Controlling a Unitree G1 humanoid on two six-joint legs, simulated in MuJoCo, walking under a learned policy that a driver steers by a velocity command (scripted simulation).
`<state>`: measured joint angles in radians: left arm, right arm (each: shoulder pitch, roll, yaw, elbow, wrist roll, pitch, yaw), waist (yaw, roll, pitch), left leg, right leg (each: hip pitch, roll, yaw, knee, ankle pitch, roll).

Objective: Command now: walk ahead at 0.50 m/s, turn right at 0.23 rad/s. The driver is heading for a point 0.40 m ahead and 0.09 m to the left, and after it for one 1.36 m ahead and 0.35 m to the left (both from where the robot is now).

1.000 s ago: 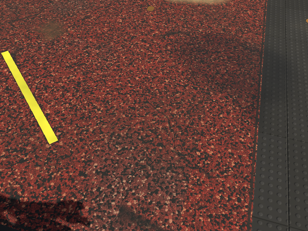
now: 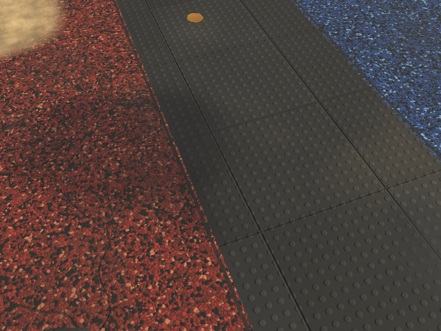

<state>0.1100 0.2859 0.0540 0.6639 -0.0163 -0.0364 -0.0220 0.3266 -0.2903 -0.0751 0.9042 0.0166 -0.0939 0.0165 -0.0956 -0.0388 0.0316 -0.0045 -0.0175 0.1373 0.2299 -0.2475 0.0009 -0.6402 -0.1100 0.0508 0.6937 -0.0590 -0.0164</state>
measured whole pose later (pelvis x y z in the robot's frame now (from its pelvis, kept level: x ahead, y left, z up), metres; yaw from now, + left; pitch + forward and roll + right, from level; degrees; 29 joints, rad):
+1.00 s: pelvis +0.42 -0.01 -0.01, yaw +25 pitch +3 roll -1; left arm 0.13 0.29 0.06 0.71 0.01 -0.01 0.04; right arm 0.16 -0.31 -0.08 0.67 0.01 0.04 -0.03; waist -0.03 -0.01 0.04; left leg -0.40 -0.15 -0.17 0.49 -0.12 0.07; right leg -0.51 0.00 0.14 0.78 -0.31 0.09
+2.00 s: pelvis +0.44 +0.00 +0.00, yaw +34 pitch -1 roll +0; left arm 0.22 0.26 0.05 0.93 0.01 0.00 0.04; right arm 0.21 -0.22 -0.03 0.86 -0.01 0.00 -0.01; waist 0.02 0.00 0.03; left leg -0.17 -0.04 -0.05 0.50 -0.30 0.02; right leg -0.20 -0.06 0.03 0.47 -0.25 0.07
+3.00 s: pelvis +0.69 +0.15 -0.02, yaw +34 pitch +1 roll +1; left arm 0.46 0.23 0.03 1.06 0.00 -0.06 0.01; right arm -0.03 -0.24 -0.05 0.83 0.02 -0.10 0.04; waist 0.05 -0.01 0.06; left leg -0.49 -0.03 0.07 0.58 -0.12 0.09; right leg -0.01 0.00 0.04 0.82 -0.51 -0.02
